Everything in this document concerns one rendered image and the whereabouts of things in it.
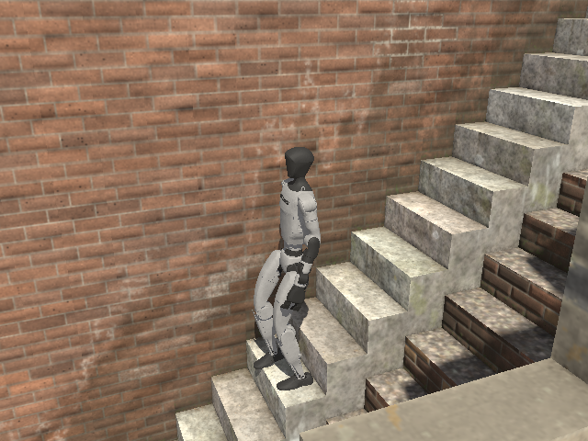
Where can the robot left hand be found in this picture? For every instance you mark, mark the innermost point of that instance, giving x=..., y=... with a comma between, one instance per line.
x=296, y=295

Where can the robot right shin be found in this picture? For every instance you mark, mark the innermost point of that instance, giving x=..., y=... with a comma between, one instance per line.
x=267, y=330

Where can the left robot upper arm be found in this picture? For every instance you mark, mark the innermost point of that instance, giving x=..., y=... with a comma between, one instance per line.
x=308, y=208

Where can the right robot thigh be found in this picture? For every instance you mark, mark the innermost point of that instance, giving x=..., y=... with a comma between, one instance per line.
x=265, y=284

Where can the robot left forearm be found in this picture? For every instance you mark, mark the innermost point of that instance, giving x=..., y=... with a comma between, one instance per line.
x=304, y=268

